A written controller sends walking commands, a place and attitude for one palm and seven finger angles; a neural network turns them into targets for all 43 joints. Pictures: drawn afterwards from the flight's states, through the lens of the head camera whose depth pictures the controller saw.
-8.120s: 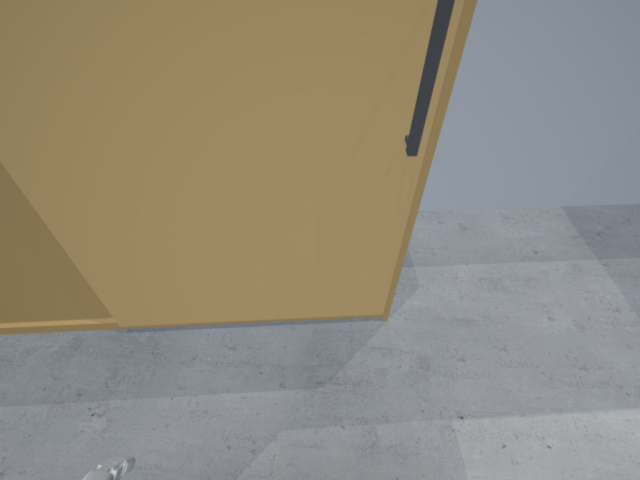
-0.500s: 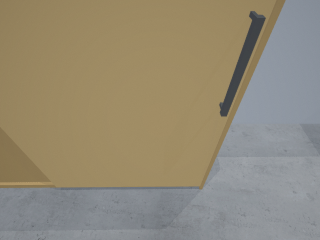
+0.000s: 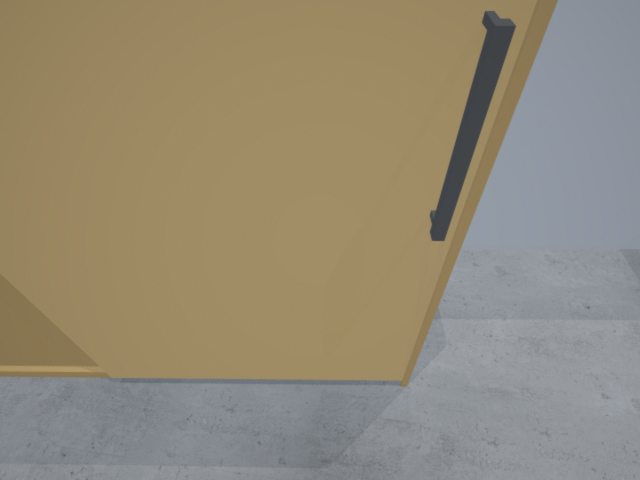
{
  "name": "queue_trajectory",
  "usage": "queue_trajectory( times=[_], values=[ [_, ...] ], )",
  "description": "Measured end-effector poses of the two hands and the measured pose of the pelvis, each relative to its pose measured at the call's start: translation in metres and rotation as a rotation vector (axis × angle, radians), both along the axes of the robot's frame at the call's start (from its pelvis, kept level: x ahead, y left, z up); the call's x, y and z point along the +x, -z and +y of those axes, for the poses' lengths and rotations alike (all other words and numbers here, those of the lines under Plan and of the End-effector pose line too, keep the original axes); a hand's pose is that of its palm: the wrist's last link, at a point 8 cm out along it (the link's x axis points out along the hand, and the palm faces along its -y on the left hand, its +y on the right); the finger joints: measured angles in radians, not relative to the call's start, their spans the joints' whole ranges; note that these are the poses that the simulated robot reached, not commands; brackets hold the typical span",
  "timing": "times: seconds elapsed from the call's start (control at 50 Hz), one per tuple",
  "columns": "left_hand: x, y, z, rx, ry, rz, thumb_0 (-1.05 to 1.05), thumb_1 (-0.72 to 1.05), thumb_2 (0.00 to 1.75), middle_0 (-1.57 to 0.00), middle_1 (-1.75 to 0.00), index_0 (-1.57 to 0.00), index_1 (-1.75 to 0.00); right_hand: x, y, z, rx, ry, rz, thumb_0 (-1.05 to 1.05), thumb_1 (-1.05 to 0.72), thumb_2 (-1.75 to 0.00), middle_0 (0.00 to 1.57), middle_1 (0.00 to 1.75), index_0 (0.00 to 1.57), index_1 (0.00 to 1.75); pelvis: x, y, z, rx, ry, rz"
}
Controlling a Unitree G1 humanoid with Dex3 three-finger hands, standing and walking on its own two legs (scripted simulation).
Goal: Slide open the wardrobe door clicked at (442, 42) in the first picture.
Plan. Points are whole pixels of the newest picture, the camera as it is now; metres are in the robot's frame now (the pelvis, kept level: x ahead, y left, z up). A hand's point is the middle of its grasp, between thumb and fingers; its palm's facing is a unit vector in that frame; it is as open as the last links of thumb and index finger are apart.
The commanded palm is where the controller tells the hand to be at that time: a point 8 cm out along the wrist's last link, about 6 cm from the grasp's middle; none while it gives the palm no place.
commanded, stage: come to a stop and stand still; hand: right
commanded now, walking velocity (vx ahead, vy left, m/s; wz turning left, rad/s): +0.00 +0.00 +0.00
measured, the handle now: (459, 146) +0.51 -0.16 +0.16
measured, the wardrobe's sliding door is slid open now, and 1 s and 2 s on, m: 0.00 0.00 0.00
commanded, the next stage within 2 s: look again from close up in 1.52 s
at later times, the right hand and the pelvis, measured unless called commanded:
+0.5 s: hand out of the picture +0.08 -0.18 -0.18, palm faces +0.05 +0.98 -0.21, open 7.4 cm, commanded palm none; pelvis +0.02 +0.00 -0.01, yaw -2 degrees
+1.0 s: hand out of the picture +0.00 -0.15 -0.15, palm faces +0.05 +0.95 -0.29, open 7.4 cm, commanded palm none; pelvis -0.01 +0.04 +0.00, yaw -1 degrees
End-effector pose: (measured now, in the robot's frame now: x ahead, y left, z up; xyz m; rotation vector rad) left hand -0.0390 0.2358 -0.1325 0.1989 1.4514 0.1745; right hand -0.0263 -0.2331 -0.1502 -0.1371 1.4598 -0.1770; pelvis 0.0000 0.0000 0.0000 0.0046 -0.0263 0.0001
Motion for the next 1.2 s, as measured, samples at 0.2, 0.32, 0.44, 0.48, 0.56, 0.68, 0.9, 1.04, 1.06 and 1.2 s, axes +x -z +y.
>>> queue_trajectory(
  times=[0.2, 0.32, 0.44, 0.48, 0.56, 0.68, 0.9, 1.04, 1.06, 1.2],
  values=[
    [-0.033, 0.008, -0.04, -0.081, -0.079, 0.154, 0.0, 0.91, 0.9, -0.2, -0.3, -0.2, -0.3, 0.083, -0.003, -0.001, -0.02, -0.03, -0.151, 0.02, -0.93, -0.9, 0.2, 0.3, 0.2, 0.3, 0.025, 0.004, -0.002, -0.023, 0.032, -0.02],
    [0.004, 0.012, -0.026, -0.046, -0.093, 0.087, 0.0, 0.91, 0.9, -0.2, -0.3, -0.2, -0.3, 0.114, -0.008, -0.005, -0.039, -0.035, -0.208, 0.01, -0.92, -0.9, 0.2, 0.3, 0.2, 0.3, 0.032, 0.003, 0.0, 0.0, 0.038, -0.008],
    [0.052, 0.014, -0.013, -0.024, -0.049, -0.041, 0.0, 0.91, 0.9, -0.2, -0.3, -0.2, -0.3, 0.113, -0.006, 0.003, -0.03, -0.029, -0.219, 0.01, -0.91, -0.9, 0.2, 0.3, 0.2, 0.3, 0.024, 0.004, 0.002, -0.006, 0.031, -0.002],
    [0.064, 0.014, -0.01, -0.02, -0.034, -0.08, 0.0, 0.91, 0.9, -0.2, -0.3, -0.2, -0.3, 0.106, -0.004, 0.006, -0.025, -0.026, -0.213, 0.01, -0.91, -0.9, 0.2, 0.3, 0.2, 0.3, 0.019, 0.005, 0.003, -0.007, 0.03, -0.004],
    [0.086, 0.014, -0.003, -0.024, -0.01, -0.178, 0.0, 0.91, 0.9, -0.2, -0.3, -0.2, -0.3, 0.084, -0.003, 0.011, -0.031, -0.017, -0.2, 0.01, -0.91, -0.9, 0.2, 0.3, 0.2, 0.3, 0.011, 0.007, 0.005, -0.012, 0.022, -0.008],
    [0.104, 0.018, 0.0, -0.064, 0.027, -0.309, 0.0, 0.92, 0.9, -0.2, -0.3, -0.2, -0.3, 0.044, -0.012, 0.012, -0.065, -0.009, -0.155, 0.01, -0.92, -0.9, 0.2, 0.3, 0.2, 0.3, 0.002, 0.008, 0.01, -0.026, 0.004, -0.037],
    [0.054, 0.025, 0.029, -0.096, 0.043, -0.19, 0.0, 0.92, 0.9, -0.2, -0.3, -0.2, -0.3, 0.007, -0.029, 0.026, -0.098, -0.009, -0.089, 0.01, -0.91, -0.9, 0.2, 0.3, 0.2, 0.3, -0.008, 0.001, 0.035, -0.036, 0.007, -0.009],
    [-0.01, 0.027, 0.042, -0.097, 0.007, -0.007, 0.0, 0.91, 0.9, -0.2, -0.3, -0.19, -0.3, 0.022, -0.031, 0.039, -0.099, -0.019, -0.111, 0.01, -0.9, -0.9, 0.2, 0.3, 0.2, 0.3, -0.008, 0.0, 0.048, -0.039, 0.021, 0.0],
    [-0.017, 0.026, 0.042, -0.1, 0.002, 0.015, 0.0, 0.91, 0.9, -0.2, -0.3, -0.19, -0.3, 0.026, -0.03, 0.041, -0.097, -0.022, -0.118, 0.01, -0.9, -0.9, 0.2, 0.3, 0.2, 0.3, -0.008, -0.001, 0.05, -0.04, 0.023, 0.001],
    [-0.053, 0.023, 0.038, -0.125, -0.031, 0.113, 0.0, 0.91, 0.9, -0.19, -0.3, -0.19, -0.3, 0.049, -0.026, 0.061, -0.073, -0.037, -0.162, 0.01, -0.91, -0.9, 0.21, 0.3, 0.2, 0.3, -0.009, 0.0, 0.061, -0.04, 0.031, 0.009]
  ],
)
